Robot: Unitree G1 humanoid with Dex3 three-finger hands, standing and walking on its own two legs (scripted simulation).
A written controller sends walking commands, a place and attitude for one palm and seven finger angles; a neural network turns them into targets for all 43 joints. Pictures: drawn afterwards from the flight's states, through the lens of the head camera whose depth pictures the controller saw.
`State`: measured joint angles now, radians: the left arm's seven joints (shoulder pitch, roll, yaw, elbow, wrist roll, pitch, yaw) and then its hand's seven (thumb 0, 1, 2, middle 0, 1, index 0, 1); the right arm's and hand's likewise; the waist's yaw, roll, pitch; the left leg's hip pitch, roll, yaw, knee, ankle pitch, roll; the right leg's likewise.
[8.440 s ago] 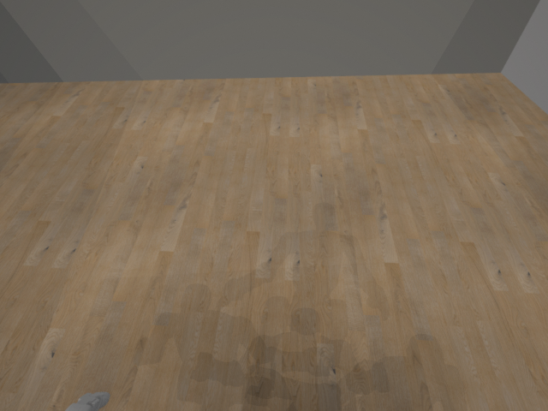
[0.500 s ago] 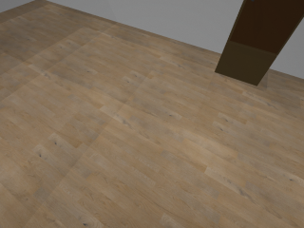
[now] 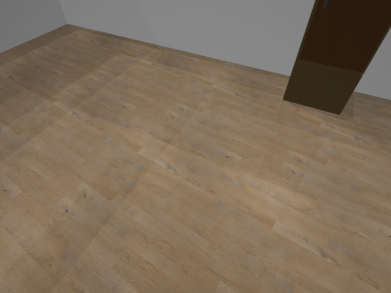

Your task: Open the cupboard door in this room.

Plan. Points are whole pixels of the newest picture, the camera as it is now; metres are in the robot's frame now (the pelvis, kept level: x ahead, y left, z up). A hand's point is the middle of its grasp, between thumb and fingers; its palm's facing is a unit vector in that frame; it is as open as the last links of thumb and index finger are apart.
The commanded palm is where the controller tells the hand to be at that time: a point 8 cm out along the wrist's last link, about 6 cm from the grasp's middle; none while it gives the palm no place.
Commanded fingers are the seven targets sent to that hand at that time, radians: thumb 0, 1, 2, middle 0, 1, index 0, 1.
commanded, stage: stand and wait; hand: left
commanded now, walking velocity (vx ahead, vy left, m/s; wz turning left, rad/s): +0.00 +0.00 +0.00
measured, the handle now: out of the picture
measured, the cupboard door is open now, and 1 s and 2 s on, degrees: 0 0 0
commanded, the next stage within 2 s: turn or walk to find it in 1.28 s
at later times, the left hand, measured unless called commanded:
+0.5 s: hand out of the picture -0.02 +0.16 -0.18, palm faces +0.04 -0.99 -0.16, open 7.4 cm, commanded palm none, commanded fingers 0.00 0.90 0.90 -0.20 -0.30 -0.20 -0.30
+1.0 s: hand out of the picture +0.00 +0.21 -0.17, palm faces +0.01 -0.98 -0.21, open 7.4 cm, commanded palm none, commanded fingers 0.00 0.90 0.90 -0.20 -0.30 -0.20 -0.30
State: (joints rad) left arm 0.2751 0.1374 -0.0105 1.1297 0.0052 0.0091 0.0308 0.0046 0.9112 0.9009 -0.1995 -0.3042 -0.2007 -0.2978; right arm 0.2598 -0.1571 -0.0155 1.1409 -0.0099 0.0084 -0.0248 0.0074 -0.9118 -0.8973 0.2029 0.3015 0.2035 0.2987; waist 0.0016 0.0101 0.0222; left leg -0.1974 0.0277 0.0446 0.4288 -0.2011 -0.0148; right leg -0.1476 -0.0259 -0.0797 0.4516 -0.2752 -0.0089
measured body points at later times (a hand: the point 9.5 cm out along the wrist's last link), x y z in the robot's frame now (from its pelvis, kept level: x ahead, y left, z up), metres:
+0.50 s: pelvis +0.00 +0.01 +0.00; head +0.00 +0.01 +0.45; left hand -0.02 +0.22 -0.16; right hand -0.02 -0.21 -0.16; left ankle +0.02 +0.13 -0.74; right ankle -0.02 -0.11 -0.74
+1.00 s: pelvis -0.01 +0.02 +0.00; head +0.00 +0.03 +0.45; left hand +0.00 +0.26 -0.16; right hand +0.00 -0.22 -0.15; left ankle +0.02 +0.13 -0.74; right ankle -0.02 -0.11 -0.74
